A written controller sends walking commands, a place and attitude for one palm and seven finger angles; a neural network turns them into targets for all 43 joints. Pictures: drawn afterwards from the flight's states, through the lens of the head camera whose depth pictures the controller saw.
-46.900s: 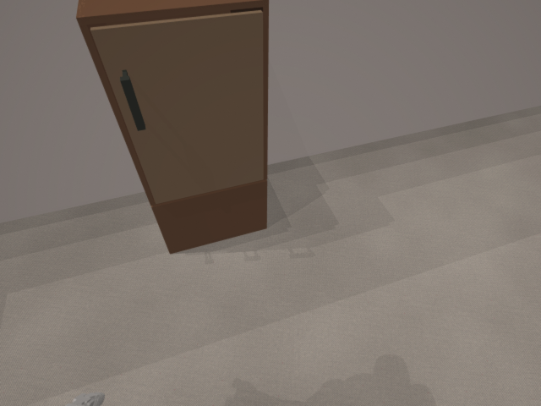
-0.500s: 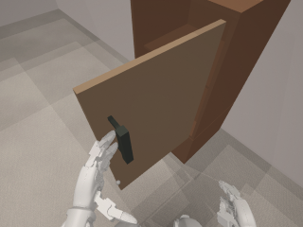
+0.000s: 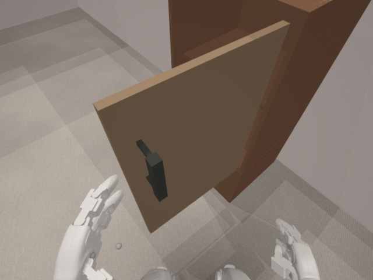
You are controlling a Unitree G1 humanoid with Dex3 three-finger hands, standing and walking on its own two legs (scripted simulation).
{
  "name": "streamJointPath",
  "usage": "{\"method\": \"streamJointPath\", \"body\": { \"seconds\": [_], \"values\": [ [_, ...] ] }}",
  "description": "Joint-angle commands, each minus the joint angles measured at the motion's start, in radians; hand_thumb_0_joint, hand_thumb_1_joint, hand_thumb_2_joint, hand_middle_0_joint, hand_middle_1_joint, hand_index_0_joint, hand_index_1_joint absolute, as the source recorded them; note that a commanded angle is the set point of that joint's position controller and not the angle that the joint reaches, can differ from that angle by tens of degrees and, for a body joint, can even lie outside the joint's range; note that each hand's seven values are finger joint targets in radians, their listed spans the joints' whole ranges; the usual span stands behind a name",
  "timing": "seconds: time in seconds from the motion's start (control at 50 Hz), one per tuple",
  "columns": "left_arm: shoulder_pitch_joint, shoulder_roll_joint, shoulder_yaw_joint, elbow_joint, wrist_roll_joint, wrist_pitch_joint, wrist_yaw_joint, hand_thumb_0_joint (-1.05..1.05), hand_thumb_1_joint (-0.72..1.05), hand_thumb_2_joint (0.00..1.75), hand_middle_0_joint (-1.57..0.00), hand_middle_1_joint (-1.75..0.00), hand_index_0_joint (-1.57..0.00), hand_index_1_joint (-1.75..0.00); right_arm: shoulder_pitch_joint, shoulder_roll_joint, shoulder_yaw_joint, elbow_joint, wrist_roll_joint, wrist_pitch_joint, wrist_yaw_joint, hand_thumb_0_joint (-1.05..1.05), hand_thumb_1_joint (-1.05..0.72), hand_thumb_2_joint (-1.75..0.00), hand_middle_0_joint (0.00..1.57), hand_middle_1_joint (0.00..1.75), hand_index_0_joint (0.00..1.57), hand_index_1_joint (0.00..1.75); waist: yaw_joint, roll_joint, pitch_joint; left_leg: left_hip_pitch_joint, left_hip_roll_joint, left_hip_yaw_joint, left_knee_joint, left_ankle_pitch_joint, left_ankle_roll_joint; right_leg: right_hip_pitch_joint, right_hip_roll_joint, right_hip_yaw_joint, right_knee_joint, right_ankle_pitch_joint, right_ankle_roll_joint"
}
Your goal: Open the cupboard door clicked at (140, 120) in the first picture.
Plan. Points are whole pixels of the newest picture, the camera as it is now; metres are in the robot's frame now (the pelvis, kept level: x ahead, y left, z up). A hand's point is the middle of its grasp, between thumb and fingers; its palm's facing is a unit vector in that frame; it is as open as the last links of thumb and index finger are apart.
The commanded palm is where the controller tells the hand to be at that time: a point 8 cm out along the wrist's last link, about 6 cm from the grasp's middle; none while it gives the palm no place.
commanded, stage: slide the hand sideways off the handle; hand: left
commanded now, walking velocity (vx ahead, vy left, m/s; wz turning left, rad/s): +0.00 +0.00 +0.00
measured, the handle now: (152, 172) +0.31 +0.10 +0.09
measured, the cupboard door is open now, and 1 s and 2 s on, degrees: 86 86 86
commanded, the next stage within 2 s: draw the hand back to the body in 0.10 s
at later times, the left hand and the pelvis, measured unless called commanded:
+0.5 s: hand (91, 242) +0.17 +0.16 +0.11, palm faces -0.02 -1.00 -0.08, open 16.3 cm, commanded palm +0.14 +0.22 +0.13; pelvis +0.00 +0.00 +0.01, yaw +0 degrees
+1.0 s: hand (28, 216) +0.19 +0.23 +0.16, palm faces +0.30 -0.88 -0.37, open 13.9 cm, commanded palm +0.15 +0.27 +0.20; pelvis +0.02 +0.01 +0.06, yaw +0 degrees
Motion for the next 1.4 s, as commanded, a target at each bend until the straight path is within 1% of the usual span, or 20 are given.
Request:
{"method": "streamJointPath", "body": {
  "seconds": [0.0,0.04,0.14,0.18,0.22,0.28,0.36,0.46,0.58,0.68,0.7,0.72,0.74,0.8,0.9,1.08,1.18,1.28,1.36,1.38],
  "values": [
    [0.044,0.071,0.064,-0.231,-0.032,-0.087,-0.033,0.00,-0.50,0.30,-0.15,-0.30,-0.15,-0.30,-0.059,-0.115,-0.052,-0.172,0.011,-0.058,-0.014,0.00,-0.90,-0.90,0.20,0.30,0.20,0.30,-0.009,-0.009,-0.148,0.004,-0.011,-0.047,-0.180,0.275,-0.032,0.203,0.021,0.050,-0.137,0.201,-0.005],
    [0.050,0.087,0.089,-0.224,-0.046,-0.089,-0.046,0.00,-0.50,0.30,-0.15,-0.30,-0.15,-0.30,-0.058,-0.114,-0.055,-0.167,0.012,-0.060,-0.017,0.00,-0.90,-0.90,0.20,0.30,0.20,0.30,-0.009,-0.012,-0.145,-0.002,-0.011,-0.046,-0.177,0.262,-0.033,0.197,0.022,0.051,-0.143,0.185,-0.003],
    [0.036,0.063,0.059,-0.237,-0.060,-0.094,-0.062,0.00,-0.50,0.30,-0.15,-0.30,-0.15,-0.30,-0.061,-0.118,-0.051,-0.171,0.014,-0.075,-0.020,0.00,-0.90,-0.90,0.20,0.30,0.20,0.30,-0.016,0.002,-0.144,-0.001,-0.013,-0.050,-0.171,0.246,-0.031,0.177,0.022,0.051,-0.143,0.155,-0.003],
    [0.029,0.089,0.083,-0.216,-0.056,-0.084,-0.056,0.00,-0.50,0.30,-0.15,-0.30,-0.15,-0.30,-0.060,-0.119,-0.053,-0.165,0.013,-0.074,-0.021,0.00,-0.90,-0.90,0.20,0.30,0.20,0.30,-0.016,-0.034,-0.142,-0.021,-0.012,-0.053,-0.169,0.243,-0.029,0.192,0.023,0.056,-0.149,0.149,-0.004],
    [0.024,0.126,0.119,-0.277,-0.059,-0.075,-0.051,0.00,-0.50,0.30,-0.15,-0.30,-0.15,-0.30,-0.059,-0.117,-0.053,-0.179,0.017,-0.069,-0.024,0.00,-0.90,-0.90,0.20,0.30,0.20,0.30,-0.004,-0.005,-0.172,0.005,-0.013,-0.045,-0.181,0.249,-0.027,0.221,0.020,0.065,-0.163,0.156,-0.002],
    [0.013,0.147,0.154,-0.299,-0.065,-0.045,-0.039,0.00,-0.50,0.30,-0.15,-0.30,-0.15,-0.30,-0.062,-0.116,-0.047,-0.181,0.025,-0.059,-0.031,0.00,-0.90,-0.90,0.20,0.30,0.20,0.30,0.001,0.025,-0.145,0.031,-0.010,-0.049,-0.220,0.236,-0.027,0.241,0.025,0.057,-0.188,0.129,-0.005],
    [-0.003,0.152,0.194,-0.255,-0.099,-0.004,-0.051,0.00,-0.50,0.30,-0.15,-0.30,-0.15,-0.30,-0.067,-0.118,-0.037,-0.167,0.033,-0.062,-0.041,0.00,-0.90,-0.90,0.20,0.30,0.20,0.30,-0.013,-0.020,-0.083,0.032,-0.007,-0.046,-0.241,0.185,-0.023,0.257,0.019,0.073,-0.259,0.050,0.004],
    [-0.015,0.169,0.213,-0.262,-0.124,0.028,-0.089,0.00,-0.50,0.30,-0.15,-0.30,-0.15,-0.30,-0.071,-0.126,-0.029,-0.154,0.040,-0.091,-0.045,0.00,-0.90,-0.90,0.20,0.30,0.20,0.30,-0.014,0.010,-0.063,0.090,-0.002,-0.047,-0.281,0.205,-0.021,0.285,0.016,0.068,-0.300,0.069,0.006],
    [-0.027,0.206,0.292,-0.258,-0.157,0.063,-0.108,0.00,-0.50,0.30,-0.15,-0.30,-0.15,-0.30,-0.079,-0.127,-0.024,-0.123,0.043,-0.127,-0.047,0.00,-0.90,-0.90,0.20,0.30,0.20,0.30,0.000,0.001,-0.066,0.143,0.001,-0.048,-0.318,0.272,-0.021,0.360,0.019,0.060,-0.332,0.148,0.006],
    [-0.028,0.224,0.326,-0.287,-0.174,0.085,-0.126,0.00,-0.32,0.37,-0.16,-0.30,-0.16,-0.30,-0.084,-0.128,-0.022,-0.096,0.048,-0.161,-0.042,0.00,-0.90,-0.90,0.20,0.30,0.20,0.30,0.011,0.027,-0.079,0.219,0.003,-0.055,-0.362,0.362,-0.028,0.409,0.025,0.032,-0.341,0.268,0.004],
    [-0.021,0.376,0.367,-0.385,-0.001,0.132,0.039,0.00,-0.29,0.39,-0.16,-0.30,-0.16,-0.30,-0.083,-0.114,-0.032,-0.106,0.028,-0.141,-0.072,0.00,-0.90,-0.90,0.20,0.30,0.20,0.30,0.067,0.044,-0.085,0.223,0.023,-0.035,-0.419,0.364,-0.025,0.466,0.001,0.101,-0.389,0.257,-0.009],
    [0.047,0.263,0.311,-0.358,0.016,0.175,0.108,0.00,-0.26,0.40,-0.16,-0.30,-0.16,-0.30,-0.072,-0.094,-0.024,-0.100,0.023,-0.133,-0.081,0.00,-0.90,-0.90,0.20,0.30,0.20,0.30,0.038,0.035,-0.027,0.235,0.021,-0.031,-0.442,0.345,-0.030,0.456,-0.002,0.085,-0.414,0.238,-0.006],
    [0.048,0.215,0.259,-0.347,0.043,0.201,0.150,0.00,-0.22,0.42,-0.16,-0.30,-0.16,-0.30,-0.066,-0.094,-0.016,-0.084,0.020,-0.124,-0.079,0.00,-0.90,-0.90,0.20,0.30,0.20,0.30,0.026,0.059,0.015,0.251,0.024,-0.030,-0.455,0.351,-0.030,0.463,-0.005,0.075,-0.426,0.241,-0.005],
    [0.018,0.245,0.280,-0.341,0.081,0.234,0.217,0.00,-0.12,0.47,-0.16,-0.30,-0.16,-0.30,-0.088,-0.105,-0.017,-0.058,0.016,-0.108,-0.085,0.00,-0.90,-0.90,0.20,0.30,0.20,0.30,0.022,-0.003,0.034,0.318,0.034,-0.035,-0.496,0.380,-0.022,0.497,-0.002,0.067,-0.472,0.259,0.000],
    [-0.074,0.276,0.313,-0.338,0.104,0.232,0.258,0.00,0.06,0.54,-0.17,-0.30,-0.17,-0.30,-0.112,-0.112,-0.005,-0.019,0.005,-0.118,-0.093,0.00,-0.90,-0.90,0.20,0.30,0.20,0.30,0.024,0.014,0.067,0.411,0.037,-0.041,-0.588,0.387,-0.022,0.571,-0.005,0.062,-0.537,0.262,0.000],
    [-0.149,0.297,0.371,-0.313,0.107,0.218,0.259,0.00,0.37,0.68,-0.18,-0.30,-0.18,-0.30,-0.148,-0.123,-0.005,0.049,-0.004,-0.144,-0.068,0.00,-0.90,-0.90,0.20,0.30,0.20,0.30,0.042,0.073,0.082,0.537,0.054,-0.053,-0.705,0.578,-0.046,0.706,-0.002,0.056,-0.609,0.368,-0.003],
    [-0.166,0.324,0.436,-0.309,0.099,0.207,0.253,0.00,0.55,0.75,-0.19,-0.30,-0.19,-0.30,-0.159,-0.125,-0.014,0.066,-0.008,-0.137,-0.052,0.00,-0.90,-0.90,0.20,0.30,0.20,0.30,0.052,0.030,0.066,0.580,0.064,-0.049,-0.737,0.681,-0.058,0.769,0.002,0.057,-0.638,0.438,-0.002],
    [-0.230,0.341,0.477,-0.304,0.094,0.198,0.250,0.00,0.73,0.82,-0.19,-0.30,-0.19,-0.30,-0.172,-0.125,-0.018,0.083,-0.009,-0.128,-0.045,0.00,-0.90,-0.90,0.20,0.30,0.20,0.30,0.051,0.074,0.090,0.604,0.062,-0.038,-0.760,0.677,-0.058,0.781,0.004,0.064,-0.668,0.448,-0.002],
    [-0.272,0.363,0.521,-0.296,0.084,0.189,0.252,0.00,0.87,0.88,-0.20,-0.30,-0.20,-0.30,-0.181,-0.123,-0.021,0.089,-0.009,-0.119,-0.043,0.00,-0.90,-0.90,0.20,0.30,0.20,0.30,0.054,0.039,0.082,0.612,0.055,-0.030,-0.774,0.637,-0.049,0.800,0.005,0.072,-0.683,0.450,-0.001],
    [-0.289,0.373,0.530,-0.293,0.084,0.188,0.253,0.00,0.90,0.90,-0.20,-0.30,-0.20,-0.30,-0.186,-0.126,-0.023,0.094,-0.008,-0.118,-0.043,0.00,-0.90,-0.90,0.20,0.30,0.20,0.30,0.054,0.060,0.092,0.609,0.055,-0.027,-0.774,0.638,-0.048,0.805,0.003,0.075,-0.689,0.453,-0.005]
  ]
}}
